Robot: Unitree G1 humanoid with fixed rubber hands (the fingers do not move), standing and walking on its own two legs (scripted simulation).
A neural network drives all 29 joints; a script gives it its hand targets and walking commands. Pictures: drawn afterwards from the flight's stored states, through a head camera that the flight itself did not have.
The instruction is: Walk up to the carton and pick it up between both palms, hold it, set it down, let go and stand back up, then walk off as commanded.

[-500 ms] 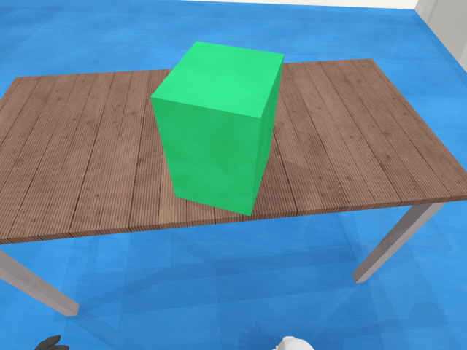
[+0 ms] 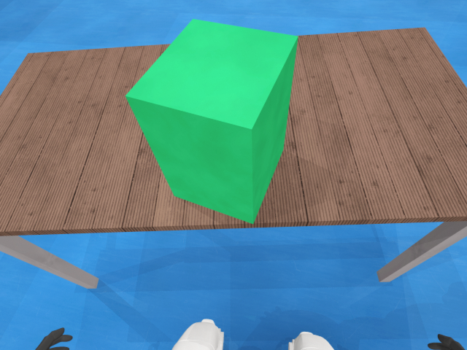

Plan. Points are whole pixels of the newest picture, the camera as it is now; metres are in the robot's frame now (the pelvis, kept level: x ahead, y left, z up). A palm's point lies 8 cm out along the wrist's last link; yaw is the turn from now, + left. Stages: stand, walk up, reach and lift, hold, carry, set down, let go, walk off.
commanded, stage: walk up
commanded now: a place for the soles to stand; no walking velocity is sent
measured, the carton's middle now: (225, 129) +0.47 +0.05 +0.07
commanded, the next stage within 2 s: none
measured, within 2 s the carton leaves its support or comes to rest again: neither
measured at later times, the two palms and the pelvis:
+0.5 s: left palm out of the picture +0.09 +0.36 -0.08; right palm out of the picture +0.12 -0.28 -0.08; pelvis -0.01 +0.03 +0.00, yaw +3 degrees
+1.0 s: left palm out of the picture +0.10 +0.34 -0.07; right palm (433, 335) +0.16 -0.28 -0.08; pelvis +0.01 +0.02 +0.02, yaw +3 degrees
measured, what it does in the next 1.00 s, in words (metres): steps on the spot: left foot, then right foot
